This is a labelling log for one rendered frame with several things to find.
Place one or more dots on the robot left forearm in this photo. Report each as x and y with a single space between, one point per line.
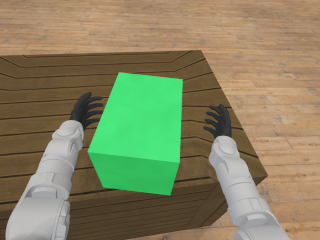
53 176

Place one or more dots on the robot left upper arm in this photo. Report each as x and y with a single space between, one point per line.
40 218

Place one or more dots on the carton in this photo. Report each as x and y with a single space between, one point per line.
136 146

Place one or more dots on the robot right upper arm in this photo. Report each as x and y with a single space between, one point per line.
261 232

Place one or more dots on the robot left hand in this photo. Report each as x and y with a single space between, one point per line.
80 111

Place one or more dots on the robot right forearm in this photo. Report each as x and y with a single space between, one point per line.
246 208

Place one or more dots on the robot right hand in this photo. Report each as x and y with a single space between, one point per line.
223 127

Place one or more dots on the pedestal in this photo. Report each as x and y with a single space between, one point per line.
38 93

